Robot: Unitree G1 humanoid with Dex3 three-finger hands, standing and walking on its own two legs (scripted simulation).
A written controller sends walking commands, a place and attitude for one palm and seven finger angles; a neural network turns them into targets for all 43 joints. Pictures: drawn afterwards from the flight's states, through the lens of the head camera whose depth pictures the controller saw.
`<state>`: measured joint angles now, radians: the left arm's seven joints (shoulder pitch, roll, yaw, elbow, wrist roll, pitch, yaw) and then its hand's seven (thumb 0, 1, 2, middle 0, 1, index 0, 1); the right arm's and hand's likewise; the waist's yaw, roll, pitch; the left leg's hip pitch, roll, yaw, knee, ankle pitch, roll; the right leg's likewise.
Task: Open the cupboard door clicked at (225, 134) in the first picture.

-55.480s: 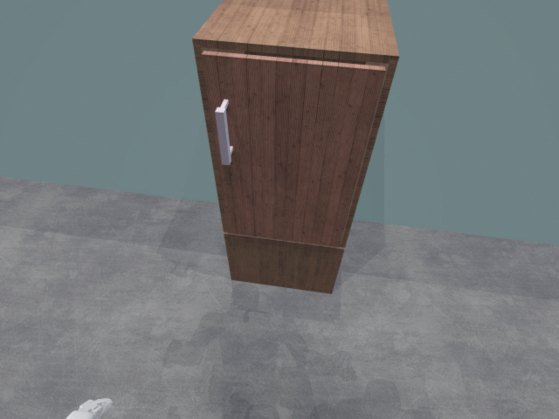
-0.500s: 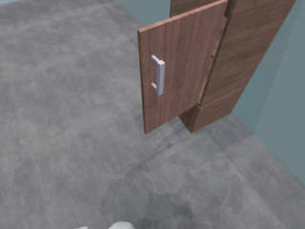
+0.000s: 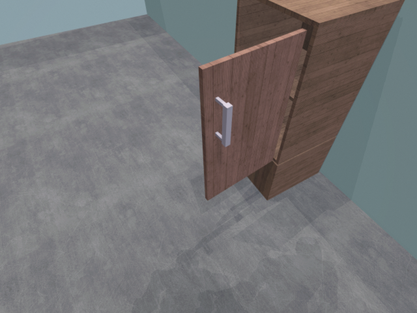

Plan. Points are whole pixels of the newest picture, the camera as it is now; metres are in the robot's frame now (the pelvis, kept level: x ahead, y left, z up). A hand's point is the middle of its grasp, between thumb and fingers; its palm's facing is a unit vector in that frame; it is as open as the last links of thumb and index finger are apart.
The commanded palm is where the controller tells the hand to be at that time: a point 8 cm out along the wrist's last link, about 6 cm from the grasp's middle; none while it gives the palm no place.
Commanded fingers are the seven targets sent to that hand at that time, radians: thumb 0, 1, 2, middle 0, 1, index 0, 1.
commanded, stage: let the arm hang, fingers relaxed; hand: left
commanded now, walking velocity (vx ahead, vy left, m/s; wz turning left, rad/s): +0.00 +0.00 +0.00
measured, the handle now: (222, 122) +0.61 +0.00 -0.01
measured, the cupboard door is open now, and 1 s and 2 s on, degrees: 96 96 96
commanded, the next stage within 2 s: look to check the result in 0.24 s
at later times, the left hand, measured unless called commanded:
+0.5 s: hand out of the picture +0.05 +0.20 -0.17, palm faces +0.00 -0.97 -0.23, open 7.4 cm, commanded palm none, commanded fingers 0.00 0.90 0.90 -0.20 -0.30 -0.20 -0.30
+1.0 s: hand out of the picture +0.08 +0.23 -0.16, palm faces -0.01 -0.96 -0.29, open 7.4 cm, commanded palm none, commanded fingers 0.00 0.90 0.90 -0.20 -0.30 -0.20 -0.30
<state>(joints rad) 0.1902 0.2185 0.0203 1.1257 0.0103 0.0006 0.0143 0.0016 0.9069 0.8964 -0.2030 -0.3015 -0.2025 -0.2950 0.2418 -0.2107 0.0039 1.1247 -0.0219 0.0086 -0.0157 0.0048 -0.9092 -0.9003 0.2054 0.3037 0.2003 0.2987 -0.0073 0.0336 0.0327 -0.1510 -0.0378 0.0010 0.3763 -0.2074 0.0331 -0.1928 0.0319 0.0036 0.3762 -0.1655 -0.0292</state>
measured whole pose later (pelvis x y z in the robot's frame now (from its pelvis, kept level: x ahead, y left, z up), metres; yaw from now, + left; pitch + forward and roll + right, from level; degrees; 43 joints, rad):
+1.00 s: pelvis +0.02 +0.01 +0.00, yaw +0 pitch -1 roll +0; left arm 0.13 0.27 0.01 1.14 0.01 -0.01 0.01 0.00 0.91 0.90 -0.20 -0.30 -0.20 -0.30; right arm 0.15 -0.27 0.00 1.14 -0.02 -0.01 -0.02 0.00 -0.91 -0.90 0.21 0.30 0.20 0.30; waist -0.01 0.00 0.05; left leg -0.09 -0.05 0.00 0.32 -0.21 0.05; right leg -0.14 0.02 0.01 0.34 -0.18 -0.01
